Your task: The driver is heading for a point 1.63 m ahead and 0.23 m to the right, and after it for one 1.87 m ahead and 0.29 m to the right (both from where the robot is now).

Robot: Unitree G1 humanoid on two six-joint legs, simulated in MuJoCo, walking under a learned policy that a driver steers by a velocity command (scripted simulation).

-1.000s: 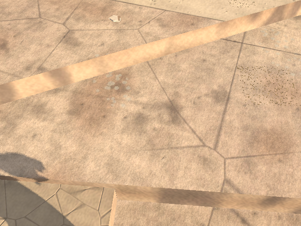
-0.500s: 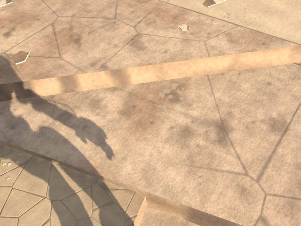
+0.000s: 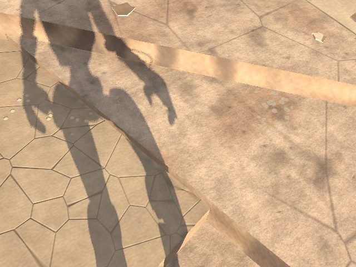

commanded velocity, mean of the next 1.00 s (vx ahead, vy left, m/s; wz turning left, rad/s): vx -0.07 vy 0.00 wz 0.20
